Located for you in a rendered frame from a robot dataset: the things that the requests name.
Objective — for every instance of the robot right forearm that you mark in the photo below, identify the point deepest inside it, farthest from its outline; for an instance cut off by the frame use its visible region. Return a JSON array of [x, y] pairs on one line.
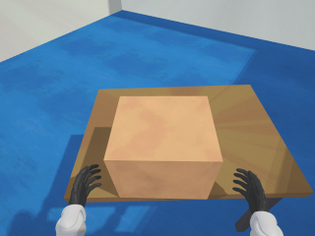
[[263, 223]]

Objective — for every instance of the table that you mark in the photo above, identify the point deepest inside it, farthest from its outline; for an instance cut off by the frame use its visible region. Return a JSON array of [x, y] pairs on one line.
[[247, 137]]

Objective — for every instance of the robot right hand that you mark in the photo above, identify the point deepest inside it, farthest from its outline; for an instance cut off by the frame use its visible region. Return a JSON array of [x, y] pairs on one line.
[[254, 194]]

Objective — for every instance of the carton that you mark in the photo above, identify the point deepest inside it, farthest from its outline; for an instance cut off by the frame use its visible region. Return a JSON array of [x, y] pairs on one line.
[[163, 147]]

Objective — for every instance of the robot left hand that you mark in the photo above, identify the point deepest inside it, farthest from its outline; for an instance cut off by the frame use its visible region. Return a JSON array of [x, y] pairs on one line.
[[81, 187]]

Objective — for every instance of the robot left forearm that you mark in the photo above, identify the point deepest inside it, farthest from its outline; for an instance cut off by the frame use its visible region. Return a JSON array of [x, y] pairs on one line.
[[72, 221]]

